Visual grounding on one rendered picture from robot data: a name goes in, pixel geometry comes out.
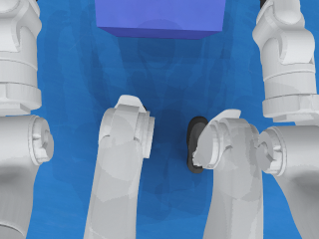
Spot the left robot forearm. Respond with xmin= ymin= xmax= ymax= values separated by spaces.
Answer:
xmin=0 ymin=0 xmax=42 ymax=117

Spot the robot left upper arm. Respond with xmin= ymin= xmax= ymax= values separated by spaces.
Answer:
xmin=0 ymin=115 xmax=54 ymax=239

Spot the carton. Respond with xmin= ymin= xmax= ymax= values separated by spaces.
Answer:
xmin=95 ymin=0 xmax=226 ymax=40

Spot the robot right shin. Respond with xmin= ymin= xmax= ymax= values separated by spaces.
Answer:
xmin=192 ymin=109 xmax=260 ymax=169

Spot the right robot forearm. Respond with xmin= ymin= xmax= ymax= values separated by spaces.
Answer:
xmin=252 ymin=0 xmax=319 ymax=126

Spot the robot right foot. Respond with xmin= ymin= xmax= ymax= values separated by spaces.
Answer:
xmin=186 ymin=116 xmax=208 ymax=174

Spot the robot right upper arm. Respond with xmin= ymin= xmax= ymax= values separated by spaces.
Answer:
xmin=255 ymin=125 xmax=319 ymax=239

